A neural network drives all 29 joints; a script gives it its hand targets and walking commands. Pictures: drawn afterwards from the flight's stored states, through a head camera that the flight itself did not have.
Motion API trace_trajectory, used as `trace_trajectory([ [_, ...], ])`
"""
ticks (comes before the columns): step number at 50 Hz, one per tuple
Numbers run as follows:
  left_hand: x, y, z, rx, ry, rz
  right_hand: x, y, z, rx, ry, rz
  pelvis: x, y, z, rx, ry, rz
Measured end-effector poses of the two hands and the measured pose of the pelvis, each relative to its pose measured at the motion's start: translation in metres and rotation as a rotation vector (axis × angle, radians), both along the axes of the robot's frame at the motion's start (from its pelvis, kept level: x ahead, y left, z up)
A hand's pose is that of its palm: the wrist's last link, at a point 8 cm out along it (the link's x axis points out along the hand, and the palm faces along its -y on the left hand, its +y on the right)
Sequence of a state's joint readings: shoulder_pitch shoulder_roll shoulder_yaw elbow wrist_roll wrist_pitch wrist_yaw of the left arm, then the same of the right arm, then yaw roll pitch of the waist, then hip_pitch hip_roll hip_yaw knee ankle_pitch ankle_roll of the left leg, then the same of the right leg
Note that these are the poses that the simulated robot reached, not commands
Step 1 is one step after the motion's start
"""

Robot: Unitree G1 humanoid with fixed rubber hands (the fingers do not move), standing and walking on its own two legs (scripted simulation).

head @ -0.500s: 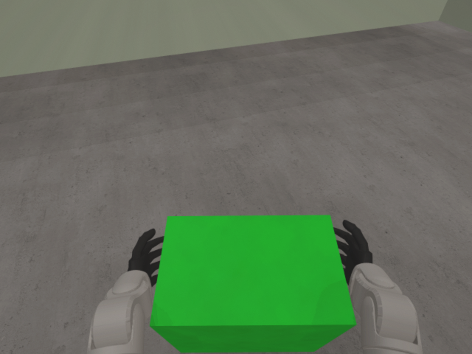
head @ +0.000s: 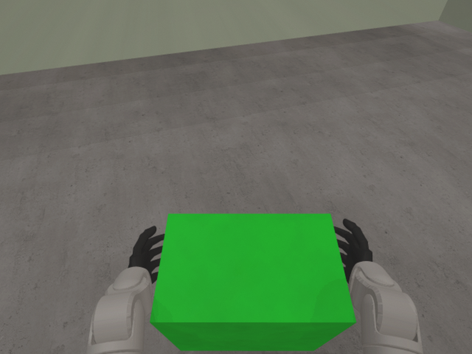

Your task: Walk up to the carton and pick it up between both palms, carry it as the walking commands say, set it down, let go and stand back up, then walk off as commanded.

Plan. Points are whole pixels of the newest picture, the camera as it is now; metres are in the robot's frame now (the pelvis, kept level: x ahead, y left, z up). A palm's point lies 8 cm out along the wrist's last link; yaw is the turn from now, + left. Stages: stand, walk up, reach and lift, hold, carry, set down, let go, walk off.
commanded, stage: hold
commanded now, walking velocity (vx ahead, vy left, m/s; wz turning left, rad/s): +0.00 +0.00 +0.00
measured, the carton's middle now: (248, 289) +0.25 +0.00 -0.03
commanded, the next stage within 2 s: set down in 0.94 s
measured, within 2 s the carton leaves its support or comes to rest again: neither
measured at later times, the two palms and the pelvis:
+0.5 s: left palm (140, 288) +0.22 +0.18 +0.02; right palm (356, 276) +0.24 -0.17 +0.04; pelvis -0.04 +0.00 +0.00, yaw +1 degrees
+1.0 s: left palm (145, 268) +0.25 +0.18 +0.03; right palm (357, 270) +0.26 -0.18 +0.03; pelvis -0.01 -0.01 +0.01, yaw +1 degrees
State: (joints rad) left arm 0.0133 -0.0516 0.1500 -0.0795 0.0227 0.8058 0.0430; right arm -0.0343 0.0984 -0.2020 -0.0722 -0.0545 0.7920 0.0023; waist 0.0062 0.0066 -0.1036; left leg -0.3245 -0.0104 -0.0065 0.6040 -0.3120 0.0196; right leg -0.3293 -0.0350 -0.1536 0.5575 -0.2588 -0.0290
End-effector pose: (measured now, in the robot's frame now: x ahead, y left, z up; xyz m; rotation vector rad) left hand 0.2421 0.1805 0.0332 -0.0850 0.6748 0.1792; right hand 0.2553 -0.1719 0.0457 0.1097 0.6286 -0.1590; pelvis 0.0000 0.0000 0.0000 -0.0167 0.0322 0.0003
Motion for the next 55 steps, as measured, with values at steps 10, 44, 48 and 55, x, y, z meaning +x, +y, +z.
trace_trajectory([
  [10,-0.016,-0.005,-0.030,-0.008,0.090,-0.037,-0.031,-0.005,-0.032,-0.033,0.094,-0.016,-0.016,0.002,0.004,-0.006,-0.089,-0.001],
  [44,0.010,-0.001,0.004,0.071,0.004,-0.064,0.012,-0.001,0.006,-0.088,0.003,0.066,-0.016,-0.007,0.005,0.006,-0.131,0.019],
  [48,0.009,-0.001,-0.002,0.062,0.044,-0.065,0.006,-0.001,-0.006,-0.083,0.044,0.058,-0.014,-0.007,0.007,0.006,-0.123,0.018],
  [55,0.014,-0.011,-0.005,0.059,0.065,-0.099,-0.009,-0.011,-0.018,-0.076,0.068,0.017,-0.013,-0.005,0.007,0.004,-0.121,0.016],
])
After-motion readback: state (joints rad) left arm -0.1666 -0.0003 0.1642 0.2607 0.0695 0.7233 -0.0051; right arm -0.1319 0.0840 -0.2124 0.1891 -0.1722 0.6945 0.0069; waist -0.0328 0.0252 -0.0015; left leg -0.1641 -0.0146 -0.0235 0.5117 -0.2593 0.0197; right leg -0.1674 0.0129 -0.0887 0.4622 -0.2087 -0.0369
